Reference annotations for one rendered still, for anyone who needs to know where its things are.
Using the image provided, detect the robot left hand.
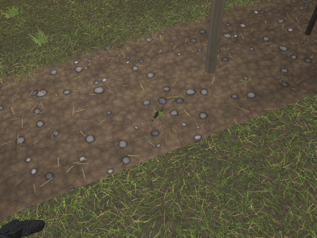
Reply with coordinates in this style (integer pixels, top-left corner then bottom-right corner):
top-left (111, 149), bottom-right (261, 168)
top-left (0, 219), bottom-right (45, 238)

